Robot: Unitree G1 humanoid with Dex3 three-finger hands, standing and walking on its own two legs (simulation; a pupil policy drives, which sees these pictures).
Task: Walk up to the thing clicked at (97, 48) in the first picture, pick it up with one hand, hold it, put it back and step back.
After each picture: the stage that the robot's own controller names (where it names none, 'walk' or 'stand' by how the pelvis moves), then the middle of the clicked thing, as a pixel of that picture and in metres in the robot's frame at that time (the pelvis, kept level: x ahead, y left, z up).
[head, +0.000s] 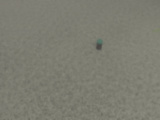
stand; (99, 44) +1.40 -0.22 -0.72
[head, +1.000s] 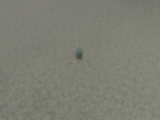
walk; (79, 53) +1.28 +0.11 -0.70
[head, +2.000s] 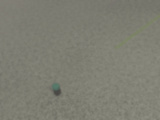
walk; (56, 89) +0.80 +0.28 -0.72
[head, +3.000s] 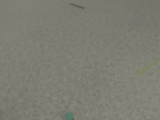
walk; (69, 119) +0.54 +0.13 -0.72
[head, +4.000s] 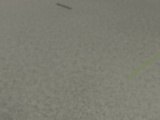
stand; out of the picture +0.45 +0.13 -0.71
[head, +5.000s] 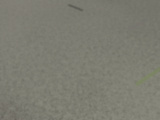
stand; out of the picture +0.43 +0.11 -0.72
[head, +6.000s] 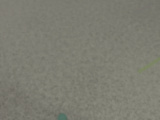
stand; out of the picture +0.44 +0.13 -0.70
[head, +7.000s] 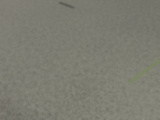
stand; out of the picture +0.39 +0.15 -0.72
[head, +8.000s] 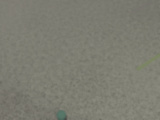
stand; (62, 117) +0.47 +0.16 -0.71
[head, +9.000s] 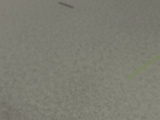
stand; out of the picture +0.44 +0.17 -0.72
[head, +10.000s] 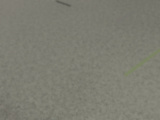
stand; out of the picture +0.46 +0.19 -0.72
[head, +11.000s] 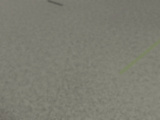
stand; out of the picture +0.43 +0.21 -0.72
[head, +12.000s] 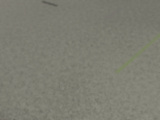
stand; out of the picture +0.42 +0.23 -0.72
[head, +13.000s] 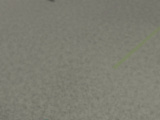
stand; out of the picture +0.44 +0.23 -0.72
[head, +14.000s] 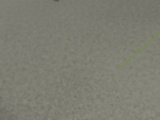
stand; out of the picture +0.42 +0.22 -0.72
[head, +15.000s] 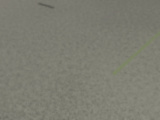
stand; out of the picture +0.42 +0.23 -0.72
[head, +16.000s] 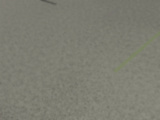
stand; out of the picture +0.43 +0.23 -0.72
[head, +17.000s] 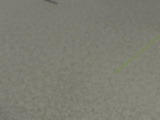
stand; out of the picture +0.42 +0.22 -0.72
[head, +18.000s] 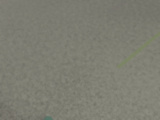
stand; out of the picture +0.44 +0.22 -0.72
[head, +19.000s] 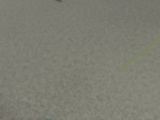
stand; out of the picture +0.44 +0.21 -0.72
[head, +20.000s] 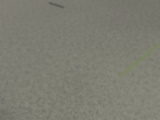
stand; out of the picture +0.43 +0.21 -0.72
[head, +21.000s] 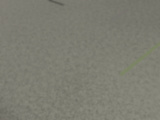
stand; out of the picture +0.42 +0.21 -0.72
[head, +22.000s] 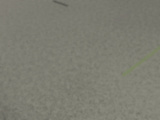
stand; out of the picture +0.45 +0.20 -0.72
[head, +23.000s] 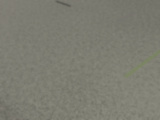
stand; out of the picture +0.44 +0.18 -0.72
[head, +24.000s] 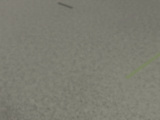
stand; out of the picture +0.45 +0.19 -0.72
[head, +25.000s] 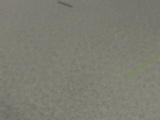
stand; out of the picture +0.45 +0.19 -0.72
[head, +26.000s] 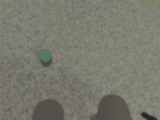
go down; (45, 58) +0.54 +0.14 -0.43
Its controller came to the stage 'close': no
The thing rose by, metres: 0.00
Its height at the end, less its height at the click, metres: +0.00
